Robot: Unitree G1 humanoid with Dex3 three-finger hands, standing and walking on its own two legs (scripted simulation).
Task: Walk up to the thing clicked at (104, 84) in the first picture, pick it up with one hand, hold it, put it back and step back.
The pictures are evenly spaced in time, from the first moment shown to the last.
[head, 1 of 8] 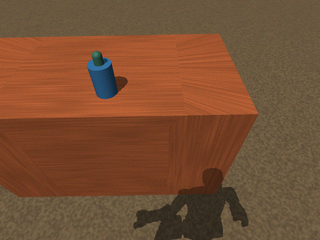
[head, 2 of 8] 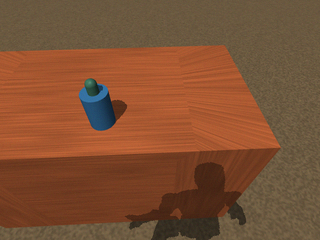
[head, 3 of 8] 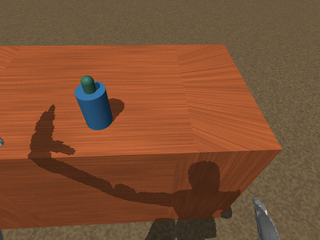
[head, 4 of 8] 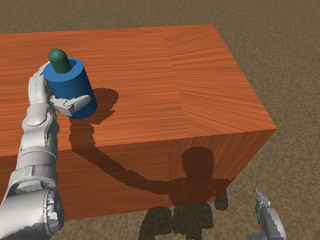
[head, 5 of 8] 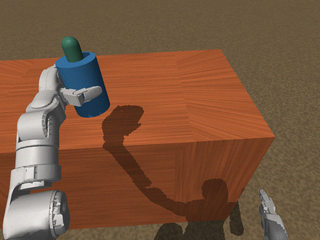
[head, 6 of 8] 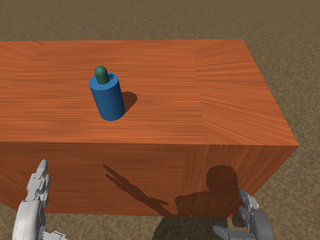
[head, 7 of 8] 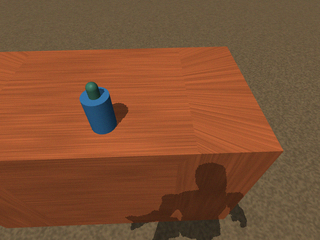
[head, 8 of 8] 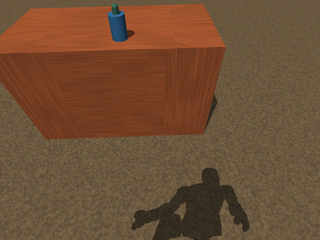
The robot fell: no
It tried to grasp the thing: yes
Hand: left
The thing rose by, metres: 0.25
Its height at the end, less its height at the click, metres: +0.00
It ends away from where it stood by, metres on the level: 0.01
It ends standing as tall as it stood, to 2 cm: yes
